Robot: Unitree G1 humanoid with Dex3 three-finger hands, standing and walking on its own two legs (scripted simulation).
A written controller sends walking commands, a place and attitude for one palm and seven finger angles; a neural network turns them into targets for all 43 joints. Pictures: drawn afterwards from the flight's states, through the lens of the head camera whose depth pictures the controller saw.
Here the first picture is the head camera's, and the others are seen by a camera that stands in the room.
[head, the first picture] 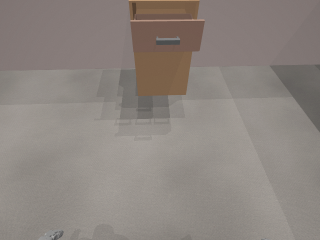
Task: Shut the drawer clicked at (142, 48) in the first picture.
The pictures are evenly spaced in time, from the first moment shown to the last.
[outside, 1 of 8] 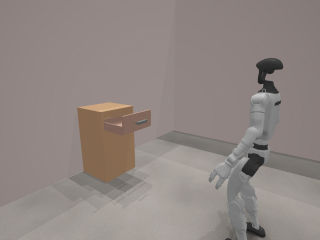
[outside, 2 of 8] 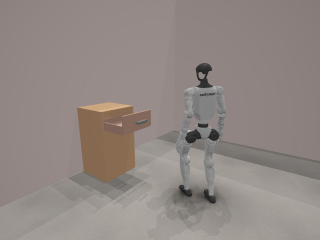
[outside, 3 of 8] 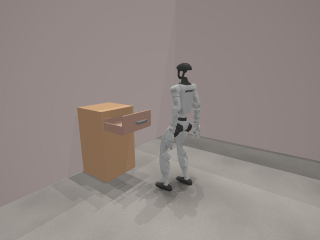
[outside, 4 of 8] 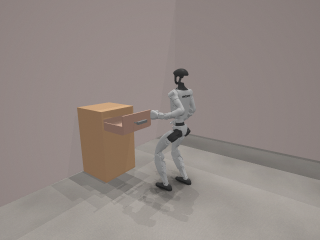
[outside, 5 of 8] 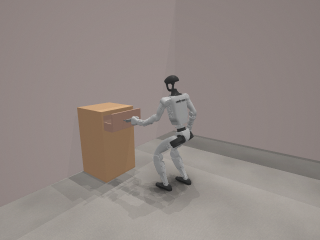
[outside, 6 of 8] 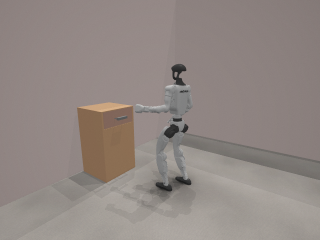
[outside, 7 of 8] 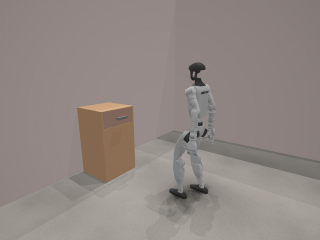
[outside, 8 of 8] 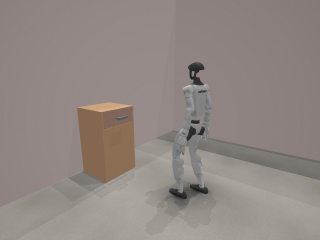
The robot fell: no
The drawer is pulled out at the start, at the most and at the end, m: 0.30 0.30 0.00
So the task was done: yes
